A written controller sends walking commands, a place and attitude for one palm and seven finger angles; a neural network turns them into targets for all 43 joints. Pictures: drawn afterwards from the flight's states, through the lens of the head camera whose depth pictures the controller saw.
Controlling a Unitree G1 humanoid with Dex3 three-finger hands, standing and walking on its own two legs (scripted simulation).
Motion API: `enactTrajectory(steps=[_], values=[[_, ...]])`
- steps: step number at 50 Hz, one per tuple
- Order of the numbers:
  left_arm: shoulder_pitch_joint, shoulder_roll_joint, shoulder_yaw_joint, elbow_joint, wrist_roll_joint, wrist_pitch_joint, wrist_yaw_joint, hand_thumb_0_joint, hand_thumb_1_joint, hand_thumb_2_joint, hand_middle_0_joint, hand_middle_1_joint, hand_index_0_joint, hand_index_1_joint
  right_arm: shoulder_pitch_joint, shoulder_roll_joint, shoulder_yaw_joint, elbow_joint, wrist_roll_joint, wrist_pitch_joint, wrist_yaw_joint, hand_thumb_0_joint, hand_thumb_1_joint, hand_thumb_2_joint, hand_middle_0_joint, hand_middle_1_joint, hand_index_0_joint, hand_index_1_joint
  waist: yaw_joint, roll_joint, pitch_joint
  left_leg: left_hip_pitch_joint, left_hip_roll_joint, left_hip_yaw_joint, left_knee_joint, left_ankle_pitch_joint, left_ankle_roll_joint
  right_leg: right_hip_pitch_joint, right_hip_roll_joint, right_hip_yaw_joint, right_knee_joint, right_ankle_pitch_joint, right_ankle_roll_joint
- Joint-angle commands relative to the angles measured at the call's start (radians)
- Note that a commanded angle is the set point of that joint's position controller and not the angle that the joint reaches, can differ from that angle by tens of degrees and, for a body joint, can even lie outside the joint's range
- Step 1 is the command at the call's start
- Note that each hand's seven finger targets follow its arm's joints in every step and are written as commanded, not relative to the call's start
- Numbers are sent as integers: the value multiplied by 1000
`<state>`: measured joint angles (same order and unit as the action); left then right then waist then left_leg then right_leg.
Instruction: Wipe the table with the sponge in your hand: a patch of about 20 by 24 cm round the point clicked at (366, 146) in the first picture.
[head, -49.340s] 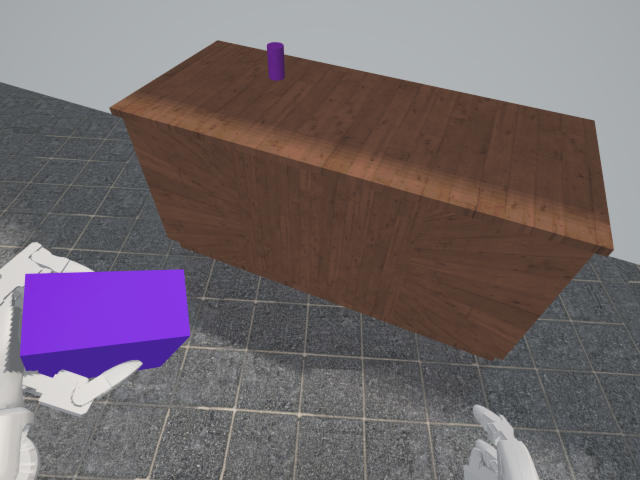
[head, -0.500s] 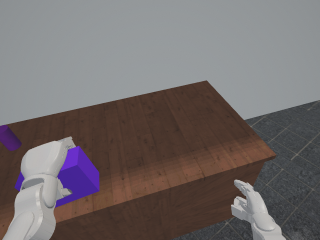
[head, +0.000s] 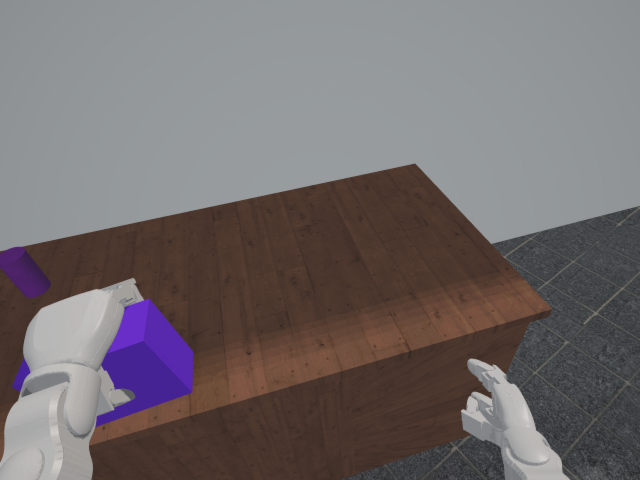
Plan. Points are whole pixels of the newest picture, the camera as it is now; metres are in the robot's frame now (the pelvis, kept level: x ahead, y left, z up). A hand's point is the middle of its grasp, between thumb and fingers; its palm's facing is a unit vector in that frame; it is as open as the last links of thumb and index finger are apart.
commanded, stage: bring the sponge back beside the body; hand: left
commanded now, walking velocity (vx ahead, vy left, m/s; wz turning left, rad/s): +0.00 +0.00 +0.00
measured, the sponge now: (123, 374) +0.18 +0.29 +0.06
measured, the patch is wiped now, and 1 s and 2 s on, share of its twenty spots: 0.95 0.95 0.95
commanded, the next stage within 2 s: step back with the hand held close in 0.20 s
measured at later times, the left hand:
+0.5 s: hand (163, 326) +0.22 +0.23 +0.13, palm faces +0.28 -0.85 -0.45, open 10.5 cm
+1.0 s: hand (115, 352) +0.17 +0.25 +0.15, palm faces +0.34 -0.85 -0.41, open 10.5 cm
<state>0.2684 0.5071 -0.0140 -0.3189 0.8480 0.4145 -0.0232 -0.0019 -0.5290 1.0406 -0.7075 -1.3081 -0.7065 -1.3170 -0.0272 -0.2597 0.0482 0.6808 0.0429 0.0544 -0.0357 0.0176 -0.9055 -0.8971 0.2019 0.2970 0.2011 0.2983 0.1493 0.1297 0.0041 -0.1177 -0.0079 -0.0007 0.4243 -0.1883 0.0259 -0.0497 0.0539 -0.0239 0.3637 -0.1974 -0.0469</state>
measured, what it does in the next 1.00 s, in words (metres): stands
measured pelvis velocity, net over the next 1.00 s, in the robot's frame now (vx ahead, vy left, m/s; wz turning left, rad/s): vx -0.04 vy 0.02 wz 0.01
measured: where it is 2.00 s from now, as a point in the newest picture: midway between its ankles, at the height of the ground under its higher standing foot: outside the picture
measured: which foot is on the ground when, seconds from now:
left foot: down 0.00-1.00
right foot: down 0.00-1.00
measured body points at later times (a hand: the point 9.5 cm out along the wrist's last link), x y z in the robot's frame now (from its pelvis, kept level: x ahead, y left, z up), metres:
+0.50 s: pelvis +0.00 -0.01 -0.01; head +0.00 -0.01 +0.44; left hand +0.19 +0.27 +0.16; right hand +0.23 -0.21 -0.06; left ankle +0.04 +0.10 -0.74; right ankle +0.01 -0.09 -0.74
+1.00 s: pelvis -0.04 +0.02 -0.02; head -0.04 +0.03 +0.43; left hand +0.14 +0.30 +0.17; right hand +0.15 -0.23 -0.08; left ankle +0.04 +0.10 -0.74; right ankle +0.01 -0.09 -0.74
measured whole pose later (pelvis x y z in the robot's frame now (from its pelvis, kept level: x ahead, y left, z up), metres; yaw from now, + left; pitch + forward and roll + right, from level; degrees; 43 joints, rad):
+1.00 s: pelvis -0.04 +0.02 -0.02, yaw +0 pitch +1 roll -3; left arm 0.51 0.41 0.32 -0.57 -0.04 -0.10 0.13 -0.01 -0.53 1.04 -0.70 -1.31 -0.71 -1.32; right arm 0.20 -0.23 0.02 0.56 0.01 -0.05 -0.08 0.02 -0.90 -0.90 0.20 0.30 0.20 0.30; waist 0.00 0.00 -0.03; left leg -0.45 -0.03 -0.05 0.64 -0.22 0.04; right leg -0.37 0.05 -0.05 0.57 -0.22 -0.02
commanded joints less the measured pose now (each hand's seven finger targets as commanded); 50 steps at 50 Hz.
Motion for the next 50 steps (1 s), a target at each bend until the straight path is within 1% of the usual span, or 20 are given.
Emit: enactTrajectory(steps=[1, 3, 6, 13, 15, 16, 17, 18, 19, 20, 22, 23, 25, 28, 30, 34, 40, 43, 47, 50], values=[[-208, 197, 141, -184, 40, -17, 46, 0, 100, 1300, -1200, -1600, -1200, -1600, -261, -98, -34, -181, 2, -64, -10, 0, -900, -900, 200, 300, 200, 300, -13, -48, -110, 43, -10, -99, -62, 83, 22, -58, -10, 136, -91, -10, -36], [-260, 239, 162, -248, 48, -25, 47, 0, 100, 1300, -1200, -1600, -1200, -1600, -270, -100, -31, -189, -2, -70, -13, 0, -900, -900, 200, 300, 200, 300, -9, 10, -139, 59, -11, -105, -64, 86, 24, -40, -8, 159, -85, 2, -41], [-198, 200, 142, -216, 42, -30, 52, 0, 100, 1300, -1200, -1600, -1200, -1600, -255, -92, -34, -183, -2, -76, -11, 0, -900, -900, 200, 300, 200, 300, -10, -41, -117, 54, -10, -101, -57, 94, 23, -53, -10, 136, -90, -1, -37], [-223, 251, 188, -231, 44, -26, 62, 0, 100, 1300, -1200, -1600, -1200, -1600, -257, -100, -34, -183, -3, -72, -10, 0, -900, -900, 200, 300, 200, 300, -6, -17, -122, 46, -8, -103, -66, 85, 18, -45, -6, 159, -88, -10, -42], [-209, 222, 175, -213, 40, -22, 67, 0, 100, 1300, -1200, -1600, -1200, -1600, -258, -94, -35, -181, 0, -74, -7, 0, -900, -900, 200, 300, 200, 300, -3, -27, -124, 43, -11, -98, -62, 92, 18, -46, -8, 146, -84, -5, -40], [-161, 119, 88, -86, 47, -8, 62, 0, 100, 1300, -1200, -1600, -1200, -1600, -247, -96, -35, -169, -1, -70, -10, 0, -900, -900, 200, 300, 200, 300, -22, -64, -61, 29, -9, -84, -58, 86, 17, -88, -5, 131, -95, -7, -38], [-340, 13, 317, -395, -843, -254, 78, 0, 100, 1300, -1200, -1600, -1200, -1600, -71, -60, -39, -409, 1, -66, -14, 0, -900, -900, 200, 300, 200, 300, -122, -194, 95, -10, 12, -93, 29, -83, 33, -303, -50, 205, -149, 59, -14], [-260, 132, 369, -278, -846, -350, 90, 0, 100, 1300, -1200, -1600, -1200, -1600, -18, -57, -4, -342, -22, -83, -22, 0, -900, -900, 200, 300, 200, 300, -110, -285, 51, -5, 4, -114, 55, -125, 32, -315, -78, 200, -153, -31, -17], [-116, 65, 322, -163, -843, -380, 90, 0, 100, 1300, -1200, -1600, -1200, -1600, -28, -53, -10, -313, -24, -88, -15, 0, -900, -900, 200, 300, 200, 300, -108, -287, 52, -15, -1, -110, 68, -122, 31, -343, -90, 186, -144, -53, -29], [-112, 80, 373, -269, -889, -417, 102, 0, 100, 1300, -1200, -1600, -1200, -1600, 43, -63, -31, -317, -12, -81, -19, 0, -900, -900, 200, 300, 200, 300, -111, -305, -15, -3, 19, -115, 105, -115, 22, -330, -147, 197, -141, -56, -21], [-62, 103, 414, -415, -921, -479, 118, 0, 100, 1300, -1200, -1600, -1200, -1600, 73, -81, -43, -313, -17, -90, -31, 0, -900, -900, 200, 300, 200, 300, -119, -170, -153, 14, 40, -116, 137, -30, 22, -275, -197, 188, -66, 60, -27], [-44, 155, 467, -496, -932, -508, 131, 0, 100, 1300, -1200, -1600, -1200, -1600, 82, -97, -47, -305, -26, -96, -37, 0, -900, -900, 200, 300, 200, 300, -119, -38, -190, 12, 53, -130, 114, 18, 20, -242, -197, 182, -11, 111, -28], [97, 113, 477, -537, -936, -538, 143, 0, 100, 1300, -1200, -1600, -1200, -1600, 83, -109, -55, -315, -29, -102, -40, 0, -900, -900, 200, 300, 200, 300, -108, 109, -241, -52, 96, -173, 65, 125, 30, -181, -154, 120, 83, 148, -6], [208, 140, 541, -542, -938, -551, 152, 0, 100, 1300, -1200, -1600, -1200, -1600, 92, -109, -65, -306, -33, -105, -40, 0, -900, -900, 200, 300, 200, 300, -105, 97, -234, -110, 118, -205, 57, 268, 27, -167, -120, 82, 134, 169, 12], [259, 93, 521, -484, -937, -552, 151, 0, 100, 1300, -1200, -1600, -1200, -1600, 105, -100, -73, -300, -26, -101, -40, 0, -900, -900, 200, 300, 200, 300, -114, -18, -247, -113, 132, -209, 71, 329, 25, -176, -107, 69, 143, 151, 22], [263, 50, 486, -387, -938, -550, 151, 0, 100, 1300, -1200, -1600, -1200, -1600, 123, -106, -86, -281, -18, -100, -51, 0, -900, -900, 200, 300, 200, 300, -133, -109, -233, -118, 137, -203, 89, 329, 22, -199, -115, 76, 128, 187, 25], [183, 48, 439, -428, -926, -564, 161, 0, 100, 1300, -1200, -1600, -1200, -1600, 112, -119, -90, -284, -14, -128, -56, 0, -900, -900, 200, 300, 200, 300, -138, -107, -178, -203, 117, -205, 87, 78, 18, -241, -147, 114, 107, 112, 2], [131, 114, 484, -502, -916, -580, 174, 0, 100, 1300, -1200, -1600, -1200, -1600, 103, -123, -89, -283, -23, -141, -58, 0, -900, -900, 200, 300, 200, 300, -145, -96, -123, -267, 95, -203, 77, -157, 20, -287, -166, 151, 68, -5, -12], [146, 92, 492, -500, -898, -598, 184, 0, 100, 1300, -1200, -1600, -1200, -1600, 113, -123, -86, -278, -35, -154, -54, 0, -900, -900, 200, 300, 200, 300, -144, -40, -102, -368, 99, -238, 27, -352, 36, -274, -124, 127, 97, -129, 2], [143, 79, 512, -500, -876, -611, 182, 0, 100, 1300, -1200, -1600, -1200, -1600, 119, -132, -90, -279, -44, -168, -54, 0, -900, -900, 200, 300, 200, 300, -139, 107, -130, -513, 177, -356, -150, -493, 80, -106, -7, 55, 283, -69, 48]])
